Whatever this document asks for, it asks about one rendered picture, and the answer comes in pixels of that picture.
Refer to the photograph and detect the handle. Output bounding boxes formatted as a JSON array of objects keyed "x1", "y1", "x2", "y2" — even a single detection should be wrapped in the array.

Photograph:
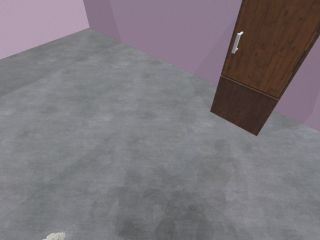
[{"x1": 231, "y1": 31, "x2": 243, "y2": 54}]

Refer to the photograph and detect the cupboard door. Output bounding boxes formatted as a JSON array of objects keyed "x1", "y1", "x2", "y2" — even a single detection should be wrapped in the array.
[{"x1": 223, "y1": 0, "x2": 320, "y2": 97}]

